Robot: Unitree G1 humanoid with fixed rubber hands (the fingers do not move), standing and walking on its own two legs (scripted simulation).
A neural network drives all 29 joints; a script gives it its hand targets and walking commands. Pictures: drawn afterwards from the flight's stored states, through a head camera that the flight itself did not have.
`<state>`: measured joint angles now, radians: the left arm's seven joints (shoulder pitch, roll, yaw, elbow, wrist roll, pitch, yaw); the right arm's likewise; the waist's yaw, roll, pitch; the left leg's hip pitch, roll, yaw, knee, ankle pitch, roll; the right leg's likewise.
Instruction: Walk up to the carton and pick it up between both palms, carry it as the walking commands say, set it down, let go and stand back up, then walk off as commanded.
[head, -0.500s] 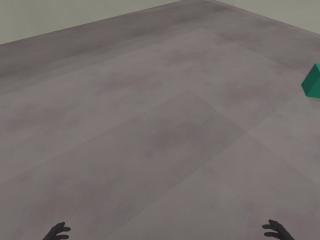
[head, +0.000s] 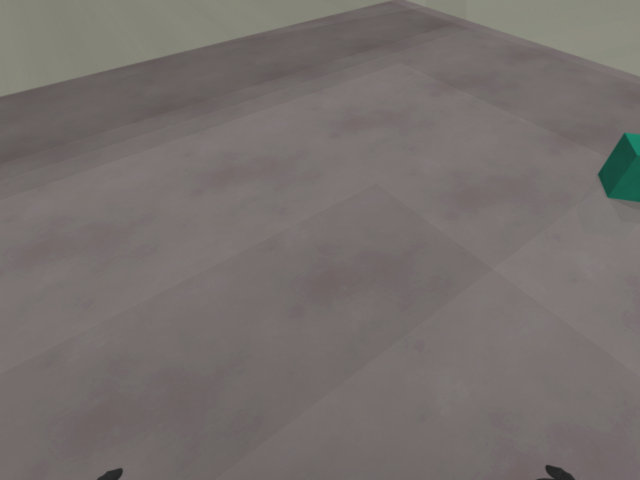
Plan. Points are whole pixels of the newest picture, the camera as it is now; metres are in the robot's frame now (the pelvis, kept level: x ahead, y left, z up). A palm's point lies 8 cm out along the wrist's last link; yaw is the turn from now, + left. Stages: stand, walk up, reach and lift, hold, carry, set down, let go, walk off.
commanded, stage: stand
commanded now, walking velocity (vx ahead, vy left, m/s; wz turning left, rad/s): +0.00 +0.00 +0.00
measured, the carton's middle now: (639, 168) +1.61 -1.55 -0.65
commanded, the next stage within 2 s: walk up in 0.76 s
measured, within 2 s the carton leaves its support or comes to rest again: neither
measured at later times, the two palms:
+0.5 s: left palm out of the picture +0.10 +0.31 -0.10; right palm out of the picture +0.10 -0.31 -0.10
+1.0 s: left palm out of the picture +0.12 +0.32 -0.10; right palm out of the picture +0.11 -0.33 -0.09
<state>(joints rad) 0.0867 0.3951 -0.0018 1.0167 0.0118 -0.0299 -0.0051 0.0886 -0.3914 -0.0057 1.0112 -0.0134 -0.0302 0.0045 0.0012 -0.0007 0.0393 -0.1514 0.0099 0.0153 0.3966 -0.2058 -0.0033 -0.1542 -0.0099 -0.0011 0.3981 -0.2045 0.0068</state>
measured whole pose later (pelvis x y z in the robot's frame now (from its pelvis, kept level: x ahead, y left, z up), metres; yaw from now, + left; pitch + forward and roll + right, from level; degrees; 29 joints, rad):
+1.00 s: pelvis +0.01 +0.00 +0.00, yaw -4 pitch -1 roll +1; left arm 0.13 0.42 0.05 0.97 0.03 0.00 -0.07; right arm 0.10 -0.41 -0.05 1.00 -0.02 -0.05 0.01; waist 0.03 -0.02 0.02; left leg -0.15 0.03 0.09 0.39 -0.23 0.01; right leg -0.24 -0.01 0.04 0.53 -0.30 -0.01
